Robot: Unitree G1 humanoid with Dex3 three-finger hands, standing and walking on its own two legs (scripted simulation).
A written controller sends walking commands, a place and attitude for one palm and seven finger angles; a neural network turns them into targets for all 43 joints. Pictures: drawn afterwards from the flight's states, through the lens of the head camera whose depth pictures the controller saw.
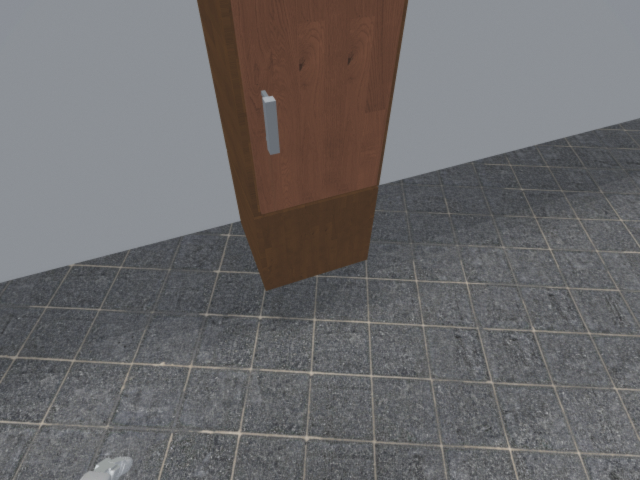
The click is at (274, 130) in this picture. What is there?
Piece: cupboard door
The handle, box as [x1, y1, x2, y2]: [261, 90, 279, 154]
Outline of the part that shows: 262,90 261,94 263,102 267,148 270,154 279,152 275,100 272,96 268,96 266,92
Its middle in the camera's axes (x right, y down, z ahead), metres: -0.13 -0.28 +0.94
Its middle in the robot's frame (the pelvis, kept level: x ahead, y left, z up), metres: +0.88 +0.17 -0.02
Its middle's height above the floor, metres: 0.74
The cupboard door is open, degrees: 0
